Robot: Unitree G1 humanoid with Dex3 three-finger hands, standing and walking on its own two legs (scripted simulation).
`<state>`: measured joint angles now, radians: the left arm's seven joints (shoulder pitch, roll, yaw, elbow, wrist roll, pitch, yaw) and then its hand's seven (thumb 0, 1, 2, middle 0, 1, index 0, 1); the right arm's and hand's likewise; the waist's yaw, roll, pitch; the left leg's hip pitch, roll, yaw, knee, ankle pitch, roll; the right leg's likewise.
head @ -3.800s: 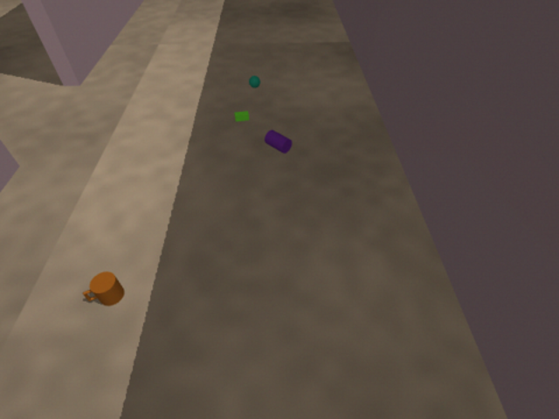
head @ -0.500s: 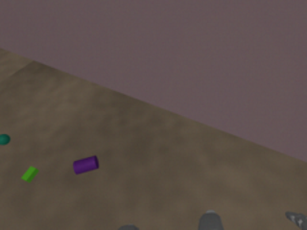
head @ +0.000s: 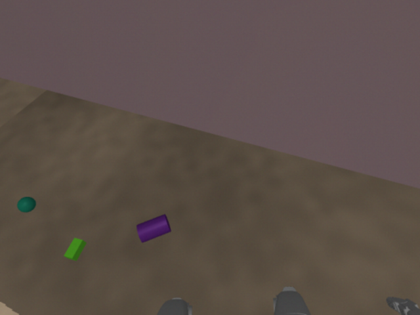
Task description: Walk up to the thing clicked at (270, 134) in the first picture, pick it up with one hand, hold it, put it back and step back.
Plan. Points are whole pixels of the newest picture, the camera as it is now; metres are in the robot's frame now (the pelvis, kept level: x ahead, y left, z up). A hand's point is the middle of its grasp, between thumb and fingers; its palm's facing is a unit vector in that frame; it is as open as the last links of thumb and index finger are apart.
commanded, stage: walk up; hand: left
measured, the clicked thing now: (154, 228) +0.58 +0.35 -0.67
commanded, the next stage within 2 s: none
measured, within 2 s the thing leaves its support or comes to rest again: neither
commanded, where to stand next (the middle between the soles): +0.09 +0.12 m, yaw -7 degrees
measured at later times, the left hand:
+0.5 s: hand out of the picture +0.10 +0.43 -0.12, palm faces -0.13 -0.90 -0.41, open 7.4 cm
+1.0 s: hand out of the picture +0.16 +0.42 -0.09, palm faces -0.18 -0.92 -0.35, open 7.4 cm
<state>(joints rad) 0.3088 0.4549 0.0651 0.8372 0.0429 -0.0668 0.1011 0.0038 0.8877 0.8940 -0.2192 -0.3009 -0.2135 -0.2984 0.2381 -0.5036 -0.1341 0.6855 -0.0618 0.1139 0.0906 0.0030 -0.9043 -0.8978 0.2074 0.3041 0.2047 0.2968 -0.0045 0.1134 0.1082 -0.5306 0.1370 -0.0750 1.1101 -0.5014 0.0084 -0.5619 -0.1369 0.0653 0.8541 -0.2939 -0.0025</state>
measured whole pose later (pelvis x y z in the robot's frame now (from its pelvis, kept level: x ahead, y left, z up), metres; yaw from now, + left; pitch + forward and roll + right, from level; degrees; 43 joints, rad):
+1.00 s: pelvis +0.02 +0.19 +0.06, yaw -10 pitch -2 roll +0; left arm 0.04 0.36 0.00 1.16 0.00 0.00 -0.01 0.00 0.90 0.90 -0.21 -0.30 -0.20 -0.30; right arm 0.07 -0.37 0.00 1.09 0.00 -0.04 0.00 0.00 -0.90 -0.90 0.21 0.30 0.20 0.30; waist -0.01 0.00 0.07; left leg -0.13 0.01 0.13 0.40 -0.24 0.02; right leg -0.19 -0.01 0.04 0.43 -0.20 0.01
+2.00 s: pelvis +0.04 +0.15 +0.07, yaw -11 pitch -1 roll +0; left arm 0.04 0.32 0.03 1.16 0.01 0.00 0.00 0.00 0.90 0.90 -0.21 -0.30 -0.20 -0.30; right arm 0.08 -0.34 -0.02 1.14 -0.01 -0.02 0.00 0.00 -0.90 -0.90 0.21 0.30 0.20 0.30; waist -0.01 0.01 0.05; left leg -0.04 0.05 0.13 0.28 -0.21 -0.02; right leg -0.12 0.04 0.03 0.32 -0.18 -0.03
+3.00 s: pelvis +0.03 +0.16 +0.07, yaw -9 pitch -2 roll +0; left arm 0.10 0.34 0.01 1.15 0.00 -0.01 0.00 0.01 0.90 0.90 -0.21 -0.30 -0.20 -0.30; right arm 0.11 -0.35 -0.01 1.15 -0.02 -0.02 0.01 0.00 -0.91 -0.90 0.21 0.30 0.20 0.30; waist -0.01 0.02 0.04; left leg -0.05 0.04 0.09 0.27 -0.19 -0.01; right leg -0.10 0.03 0.00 0.28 -0.15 -0.02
